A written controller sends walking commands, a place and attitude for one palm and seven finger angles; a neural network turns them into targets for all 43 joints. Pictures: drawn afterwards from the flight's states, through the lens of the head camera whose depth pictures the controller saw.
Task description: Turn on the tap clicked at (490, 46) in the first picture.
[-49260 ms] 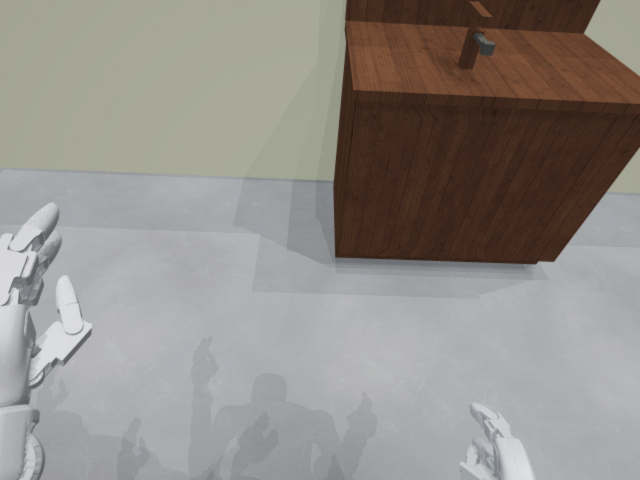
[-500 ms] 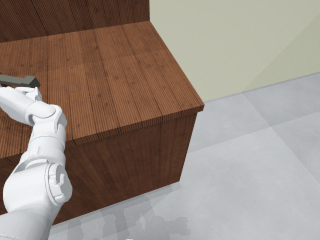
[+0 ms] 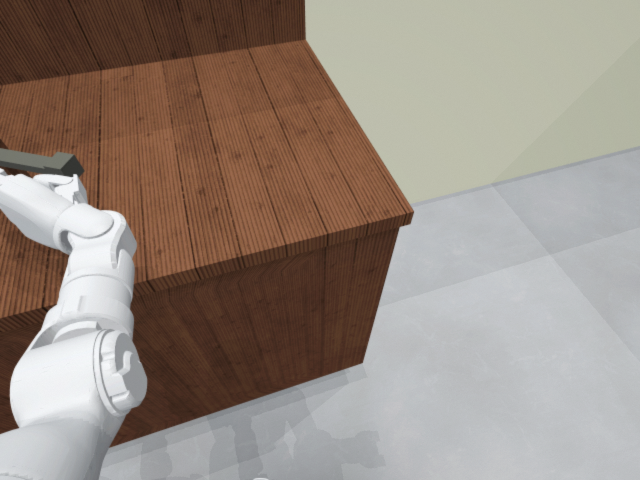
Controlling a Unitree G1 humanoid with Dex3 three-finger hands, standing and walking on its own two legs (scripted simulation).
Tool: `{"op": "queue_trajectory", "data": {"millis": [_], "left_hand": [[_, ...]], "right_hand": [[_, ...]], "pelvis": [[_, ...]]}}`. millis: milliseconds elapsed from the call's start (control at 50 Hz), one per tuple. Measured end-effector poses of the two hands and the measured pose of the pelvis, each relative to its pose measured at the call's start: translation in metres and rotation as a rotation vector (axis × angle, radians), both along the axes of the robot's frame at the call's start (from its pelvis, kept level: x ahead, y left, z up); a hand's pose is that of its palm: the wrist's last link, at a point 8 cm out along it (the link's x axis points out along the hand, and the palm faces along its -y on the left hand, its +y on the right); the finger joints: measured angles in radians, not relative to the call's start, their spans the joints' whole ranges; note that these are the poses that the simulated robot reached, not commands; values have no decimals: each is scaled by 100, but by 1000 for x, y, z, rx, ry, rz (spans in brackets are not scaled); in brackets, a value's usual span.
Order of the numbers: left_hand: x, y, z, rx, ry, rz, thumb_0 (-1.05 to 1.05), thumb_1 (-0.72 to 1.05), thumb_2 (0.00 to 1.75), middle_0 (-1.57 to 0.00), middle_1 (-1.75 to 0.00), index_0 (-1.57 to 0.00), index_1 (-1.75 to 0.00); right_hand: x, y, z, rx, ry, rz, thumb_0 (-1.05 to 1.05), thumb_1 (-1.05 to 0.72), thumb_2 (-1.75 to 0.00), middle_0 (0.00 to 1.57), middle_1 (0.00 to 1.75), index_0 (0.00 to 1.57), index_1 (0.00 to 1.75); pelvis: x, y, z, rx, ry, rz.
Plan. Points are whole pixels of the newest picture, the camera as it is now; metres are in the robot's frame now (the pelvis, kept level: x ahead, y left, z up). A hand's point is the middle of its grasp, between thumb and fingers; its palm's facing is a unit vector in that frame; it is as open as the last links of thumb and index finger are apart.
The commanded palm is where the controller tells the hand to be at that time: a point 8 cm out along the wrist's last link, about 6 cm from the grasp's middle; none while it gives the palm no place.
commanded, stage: push the lever round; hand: left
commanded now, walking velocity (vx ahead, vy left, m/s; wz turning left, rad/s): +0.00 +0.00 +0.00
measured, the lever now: (64, 168) +0.48 +0.32 +0.13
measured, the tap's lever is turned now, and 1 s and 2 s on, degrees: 59 59 59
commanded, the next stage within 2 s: lift the hand up off the lever in 0.90 s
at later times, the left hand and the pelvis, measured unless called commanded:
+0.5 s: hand (76, 183) +0.46 +0.30 +0.12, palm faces +0.88 -0.47 -0.07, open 8.5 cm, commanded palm +0.45 +0.29 +0.13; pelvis +0.00 +0.00 +0.00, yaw +0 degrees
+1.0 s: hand (76, 183) +0.46 +0.30 +0.12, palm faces +0.88 -0.47 -0.07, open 8.5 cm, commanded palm +0.46 +0.29 +0.13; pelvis +0.00 +0.00 +0.00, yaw +0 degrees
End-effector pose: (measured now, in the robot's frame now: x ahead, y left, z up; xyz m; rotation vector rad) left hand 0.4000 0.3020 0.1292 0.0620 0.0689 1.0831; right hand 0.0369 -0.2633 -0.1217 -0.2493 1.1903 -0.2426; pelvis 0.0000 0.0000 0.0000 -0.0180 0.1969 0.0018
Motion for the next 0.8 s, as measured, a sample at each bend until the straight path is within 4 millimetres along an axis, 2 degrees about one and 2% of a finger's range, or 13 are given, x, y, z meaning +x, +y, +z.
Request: {"op": "queue_trajectory", "data": {"millis": [240, 800], "left_hand": [[0, 0, 0, -8, -6, -3, 1, 91, 90, -16, -15, 0, 0], [0, 0, 0, -10, -9, -4, 1, 91, 90, -16, -15, 0, 0]], "right_hand": [[6, -2, 1, 1, -14, 6, 1, -90, -90, 20, 30, 20, 30], [-1, 2, -1, 6, -4, 5, 1, -90, -90, 20, 30, 20, 30]], "pelvis": [[2, -2, 0, 3, -4, 3], [0, 1, -1, 0, -1, 3]]}}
